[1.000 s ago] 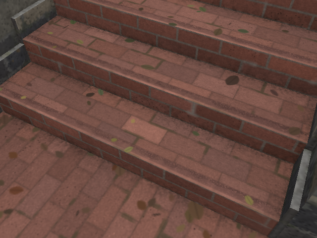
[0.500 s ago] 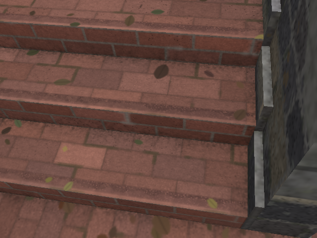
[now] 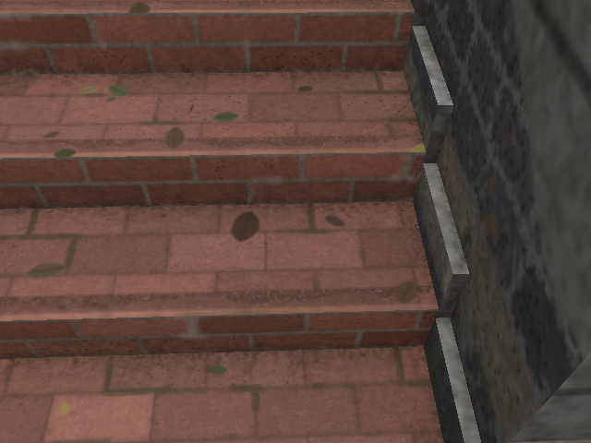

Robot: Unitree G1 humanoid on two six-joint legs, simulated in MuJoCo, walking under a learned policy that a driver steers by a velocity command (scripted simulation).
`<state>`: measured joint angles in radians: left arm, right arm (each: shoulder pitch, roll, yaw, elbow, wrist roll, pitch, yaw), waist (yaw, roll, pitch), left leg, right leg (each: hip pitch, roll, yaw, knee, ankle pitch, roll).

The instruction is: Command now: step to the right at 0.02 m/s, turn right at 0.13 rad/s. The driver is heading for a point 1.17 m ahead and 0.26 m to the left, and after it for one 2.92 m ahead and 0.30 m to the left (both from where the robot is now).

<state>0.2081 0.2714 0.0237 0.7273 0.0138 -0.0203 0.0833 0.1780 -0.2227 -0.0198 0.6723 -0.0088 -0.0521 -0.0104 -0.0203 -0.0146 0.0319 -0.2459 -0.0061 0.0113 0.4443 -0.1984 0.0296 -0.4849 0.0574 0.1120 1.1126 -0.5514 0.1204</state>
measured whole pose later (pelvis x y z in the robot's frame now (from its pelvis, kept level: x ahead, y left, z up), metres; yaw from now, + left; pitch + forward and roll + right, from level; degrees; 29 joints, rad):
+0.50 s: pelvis +0.00 -0.01 +0.01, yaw +0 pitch +1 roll +1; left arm 0.35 0.22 0.02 0.82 0.02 -0.09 0.06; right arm 0.16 -0.29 -0.09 0.58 0.00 -0.02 -0.02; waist 0.03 0.06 -0.02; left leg -0.55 -0.02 -0.11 1.00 -0.21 -0.04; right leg -0.12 -0.02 -0.01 0.32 -0.23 -0.01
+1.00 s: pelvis +0.11 +0.09 +0.00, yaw +16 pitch +3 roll -1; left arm 0.13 0.25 0.02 0.63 0.07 -0.04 0.00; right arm 0.46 -0.25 -0.04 0.71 -0.01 -0.04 0.00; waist -0.05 -0.06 -0.01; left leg -0.11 -0.11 -0.08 0.37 -0.29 0.10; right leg -0.83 -0.06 0.00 1.43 -0.20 0.04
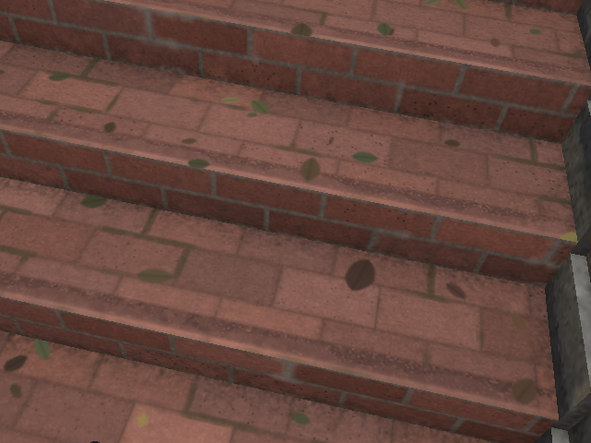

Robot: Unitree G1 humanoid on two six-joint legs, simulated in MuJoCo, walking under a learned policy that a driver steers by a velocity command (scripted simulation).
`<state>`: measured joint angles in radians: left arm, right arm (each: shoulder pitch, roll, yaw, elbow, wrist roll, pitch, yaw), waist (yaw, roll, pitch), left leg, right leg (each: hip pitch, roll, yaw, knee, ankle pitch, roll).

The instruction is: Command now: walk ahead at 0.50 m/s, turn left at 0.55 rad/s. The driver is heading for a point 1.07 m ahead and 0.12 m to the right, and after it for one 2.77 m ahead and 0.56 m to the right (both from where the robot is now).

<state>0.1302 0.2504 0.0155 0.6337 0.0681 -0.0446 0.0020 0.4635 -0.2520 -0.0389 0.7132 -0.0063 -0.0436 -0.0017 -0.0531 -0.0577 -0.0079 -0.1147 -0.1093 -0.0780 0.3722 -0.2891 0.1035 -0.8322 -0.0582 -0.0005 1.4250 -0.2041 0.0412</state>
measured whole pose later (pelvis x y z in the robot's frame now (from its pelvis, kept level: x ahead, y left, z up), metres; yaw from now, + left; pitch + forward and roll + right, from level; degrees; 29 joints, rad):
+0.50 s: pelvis +0.27 -0.01 +0.11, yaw +6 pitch +3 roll -1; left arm 0.42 0.20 0.03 0.99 0.06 -0.04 0.01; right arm 0.14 -0.19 0.02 0.66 -0.06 -0.04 0.03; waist 0.02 0.04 -0.03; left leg -0.89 -0.05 -0.10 1.75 -0.19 0.12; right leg -0.48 0.12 -0.03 0.80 -0.38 -0.12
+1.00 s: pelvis +0.60 +0.09 +0.25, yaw -11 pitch +7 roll +3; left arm 0.27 0.27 0.06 1.01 0.05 -0.08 -0.10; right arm 0.15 -0.21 0.01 0.93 -0.04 -0.05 0.03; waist -0.01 -0.05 -0.13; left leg -0.65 0.03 0.20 0.87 -0.35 0.06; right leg -0.84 0.05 0.17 1.86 0.04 -0.16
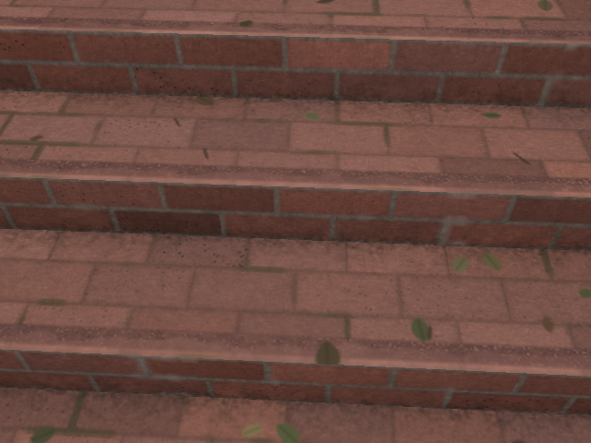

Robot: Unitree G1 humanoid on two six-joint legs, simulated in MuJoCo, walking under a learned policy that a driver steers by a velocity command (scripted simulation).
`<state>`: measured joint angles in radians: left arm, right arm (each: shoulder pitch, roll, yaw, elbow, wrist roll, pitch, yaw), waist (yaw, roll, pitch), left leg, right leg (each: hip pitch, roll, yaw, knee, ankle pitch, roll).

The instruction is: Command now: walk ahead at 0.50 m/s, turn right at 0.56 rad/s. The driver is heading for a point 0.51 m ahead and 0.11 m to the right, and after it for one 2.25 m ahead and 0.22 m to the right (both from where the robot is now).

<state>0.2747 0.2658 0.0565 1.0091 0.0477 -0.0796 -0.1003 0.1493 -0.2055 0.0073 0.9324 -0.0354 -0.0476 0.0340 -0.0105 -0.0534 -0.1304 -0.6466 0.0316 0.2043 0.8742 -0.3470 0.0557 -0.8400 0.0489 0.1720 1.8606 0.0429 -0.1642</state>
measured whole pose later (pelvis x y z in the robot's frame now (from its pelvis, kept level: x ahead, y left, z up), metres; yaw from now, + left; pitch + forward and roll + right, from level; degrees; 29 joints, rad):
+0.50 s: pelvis +0.28 -0.03 +0.11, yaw -17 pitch +7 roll -5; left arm 0.01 0.15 -0.01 0.82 0.02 -0.01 -0.06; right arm 0.44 -0.16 0.02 1.08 -0.09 -0.10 0.11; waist 0.00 0.05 -0.16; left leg -0.26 0.15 0.06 1.04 -0.04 0.06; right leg -0.81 0.11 -0.13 1.13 -0.44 -0.10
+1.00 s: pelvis +0.56 -0.02 +0.28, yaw -17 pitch +6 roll +1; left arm 0.22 0.24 0.04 1.00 0.04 -0.08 -0.11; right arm 0.17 -0.18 0.00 0.93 -0.06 -0.05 0.02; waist -0.04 -0.07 -0.17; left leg -0.75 -0.09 0.09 1.05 -0.41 0.11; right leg -0.61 0.06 0.21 1.48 0.05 -0.17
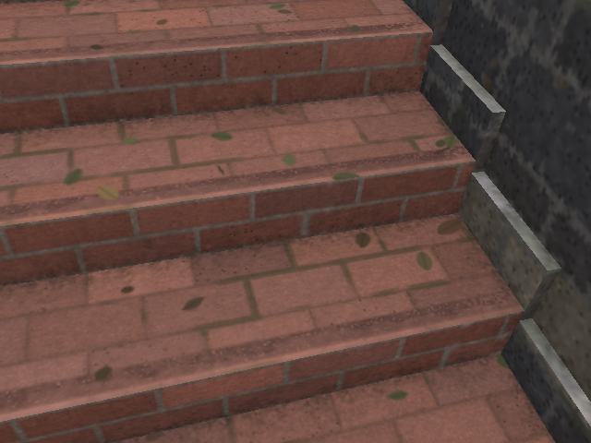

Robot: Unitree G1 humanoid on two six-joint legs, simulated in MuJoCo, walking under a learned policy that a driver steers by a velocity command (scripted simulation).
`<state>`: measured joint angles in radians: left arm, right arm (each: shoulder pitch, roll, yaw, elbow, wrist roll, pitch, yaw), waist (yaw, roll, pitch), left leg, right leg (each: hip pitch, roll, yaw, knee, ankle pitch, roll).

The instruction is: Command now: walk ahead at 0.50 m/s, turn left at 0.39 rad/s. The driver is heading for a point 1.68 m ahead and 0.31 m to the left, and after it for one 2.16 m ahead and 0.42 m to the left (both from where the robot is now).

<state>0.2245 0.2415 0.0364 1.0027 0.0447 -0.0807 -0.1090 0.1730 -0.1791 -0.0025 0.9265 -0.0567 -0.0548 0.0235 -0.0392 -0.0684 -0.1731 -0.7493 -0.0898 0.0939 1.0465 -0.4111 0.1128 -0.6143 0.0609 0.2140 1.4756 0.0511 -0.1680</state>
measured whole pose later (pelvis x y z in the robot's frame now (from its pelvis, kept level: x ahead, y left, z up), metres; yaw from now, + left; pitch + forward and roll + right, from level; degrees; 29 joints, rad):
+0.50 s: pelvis +0.27 +0.01 +0.11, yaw +16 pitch +6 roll -6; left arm -0.11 0.08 -0.05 0.78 0.04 -0.01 -0.06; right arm 0.49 -0.14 0.00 1.13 -0.06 -0.11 0.12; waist -0.05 0.07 -0.15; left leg -0.08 -0.05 -0.25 0.50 -0.08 0.18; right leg -0.90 0.01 -0.17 1.18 -0.43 -0.06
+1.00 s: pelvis +0.46 +0.12 +0.24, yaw +24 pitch +7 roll +0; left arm 0.48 0.09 0.00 1.08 0.04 -0.11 -0.10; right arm -0.20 -0.09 0.07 0.77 -0.05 0.01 0.07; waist 0.10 -0.02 -0.10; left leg -1.06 0.13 0.05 1.35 -0.44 0.11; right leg -0.06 -0.12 -0.21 0.23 -0.26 0.05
